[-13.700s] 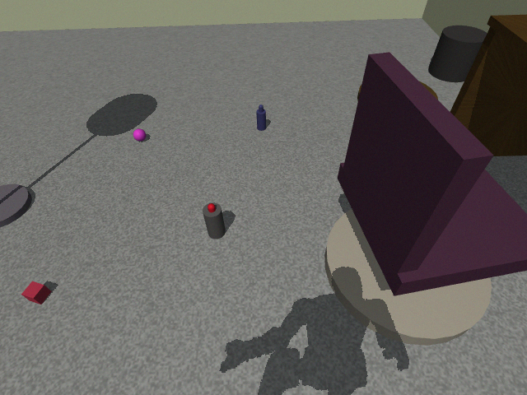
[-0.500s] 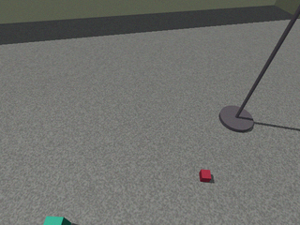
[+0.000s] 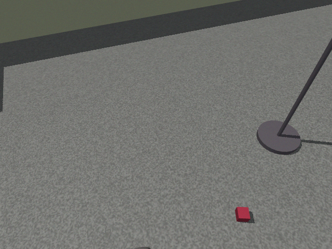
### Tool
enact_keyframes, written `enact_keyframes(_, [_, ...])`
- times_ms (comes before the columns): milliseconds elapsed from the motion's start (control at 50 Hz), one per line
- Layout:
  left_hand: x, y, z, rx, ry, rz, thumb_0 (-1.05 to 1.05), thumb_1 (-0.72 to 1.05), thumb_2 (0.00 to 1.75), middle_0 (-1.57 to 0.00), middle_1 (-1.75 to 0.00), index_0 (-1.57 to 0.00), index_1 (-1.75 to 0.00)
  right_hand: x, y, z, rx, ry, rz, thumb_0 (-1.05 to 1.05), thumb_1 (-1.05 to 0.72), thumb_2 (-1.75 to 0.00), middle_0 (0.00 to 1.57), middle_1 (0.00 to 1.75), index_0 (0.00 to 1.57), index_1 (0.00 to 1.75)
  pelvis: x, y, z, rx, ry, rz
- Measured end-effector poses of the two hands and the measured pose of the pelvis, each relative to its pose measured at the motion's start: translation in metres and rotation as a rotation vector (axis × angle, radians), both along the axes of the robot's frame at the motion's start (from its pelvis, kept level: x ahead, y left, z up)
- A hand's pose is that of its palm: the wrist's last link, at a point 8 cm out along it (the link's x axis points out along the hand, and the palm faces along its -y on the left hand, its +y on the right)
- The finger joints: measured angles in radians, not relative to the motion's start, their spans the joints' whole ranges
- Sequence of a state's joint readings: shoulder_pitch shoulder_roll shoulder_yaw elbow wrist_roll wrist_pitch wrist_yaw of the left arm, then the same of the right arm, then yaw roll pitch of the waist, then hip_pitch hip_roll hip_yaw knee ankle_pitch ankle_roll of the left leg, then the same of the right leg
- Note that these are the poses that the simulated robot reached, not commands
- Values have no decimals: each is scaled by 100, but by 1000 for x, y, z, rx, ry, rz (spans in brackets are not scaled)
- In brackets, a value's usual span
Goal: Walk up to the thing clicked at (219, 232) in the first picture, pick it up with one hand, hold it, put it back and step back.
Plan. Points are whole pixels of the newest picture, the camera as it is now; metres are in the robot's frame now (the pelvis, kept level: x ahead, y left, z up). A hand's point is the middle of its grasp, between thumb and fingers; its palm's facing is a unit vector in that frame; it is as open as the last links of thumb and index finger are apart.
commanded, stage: walk up
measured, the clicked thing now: out of the picture -0.18 -0.82 -0.66
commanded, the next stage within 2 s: stand in 0.74 s
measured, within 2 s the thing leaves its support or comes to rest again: neither
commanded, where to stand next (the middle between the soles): +0.09 +0.00 m, yaw +0 degrees
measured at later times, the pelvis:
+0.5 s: pelvis +0.04 +0.02 +0.01, yaw +0 degrees
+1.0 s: pelvis +0.05 +0.02 +0.02, yaw +0 degrees
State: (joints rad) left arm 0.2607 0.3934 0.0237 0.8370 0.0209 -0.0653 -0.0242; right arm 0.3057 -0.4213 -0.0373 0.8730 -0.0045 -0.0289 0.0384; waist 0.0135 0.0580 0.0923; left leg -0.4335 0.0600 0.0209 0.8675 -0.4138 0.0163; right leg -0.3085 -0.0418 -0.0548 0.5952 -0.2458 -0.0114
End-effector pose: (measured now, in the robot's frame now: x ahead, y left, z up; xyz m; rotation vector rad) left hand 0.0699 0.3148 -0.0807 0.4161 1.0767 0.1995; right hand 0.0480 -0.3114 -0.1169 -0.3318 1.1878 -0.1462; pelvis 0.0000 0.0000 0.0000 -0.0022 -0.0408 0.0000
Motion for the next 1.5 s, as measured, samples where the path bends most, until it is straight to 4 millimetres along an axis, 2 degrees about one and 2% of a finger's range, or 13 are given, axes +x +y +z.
enact_keyframes(120, [15, 17, -30, -29, 52, 49, 0, 90, 90, -21, -30, -21, -30, 31, 14, -2, -50, -11, -8, 1, -91, -90, 20, 30, 20, 30, 21, 17, -12, 4, -7, 0])
enact_keyframes(220, [25, 15, -43, -71, 89, 70, 0, 90, 90, -21, -30, -21, -30, 57, 28, 6, -48, -20, 0, 1, -91, -90, 20, 30, 20, 30, 32, 20, -9, -12, -3, 6])
enact_keyframes(400, [29, 6, -40, -100, 134, 91, 0, 90, 90, -21, -30, -21, -30, 110, 43, 17, -14, -81, 31, 1, -91, -90, 20, 30, 20, 30, 42, 21, 4, -13, 0, 7])
enact_keyframes(520, [30, 6, -30, -86, 148, 105, 0, 90, 90, -21, -30, -21, -30, 128, 44, 21, 7, -98, 31, 1, -91, -90, 20, 30, 20, 30, 44, 19, 11, -8, -2, 6])
enact_keyframes(660, [35, 5, -20, -75, 151, 114, 0, 90, 90, -21, -30, -21, -30, 123, 40, 20, 16, -63, 11, 1, -91, -90, 20, 30, 20, 30, 46, 17, 17, -6, -4, 6])
enact_keyframes(920, [47, 0, -19, -79, 142, 84, 0, 90, 90, -21, -30, -21, -30, 79, 30, 17, 2, 32, -51, 1, -91, -90, 20, 30, 20, 30, 48, 15, 20, -2, -5, 8])
enact_keyframes(1060, [50, -2, -20, -82, 146, 80, 0, 90, 90, -21, -30, -21, -30, 67, 28, 15, -2, 60, -68, 1, -91, -90, 20, 30, 20, 30, 50, 15, 20, 0, 3, 10])
enact_keyframes(1200, [51, -4, -19, -81, 148, 80, 0, 90, 90, -21, -30, -21, -30, 70, 28, 14, 2, 56, -64, 1, -91, -90, 20, 30, 20, 30, 53, 14, 20, 0, 5, 10])
enact_keyframes(1500, [57, -5, -18, -78, 151, 90, 0, 90, 90, -21, -30, -21, -30, 94, 29, 15, 8, 32, -44, 1, -91, -90, 20, 30, 20, 30, 63, 12, 21, 0, 12, 10])
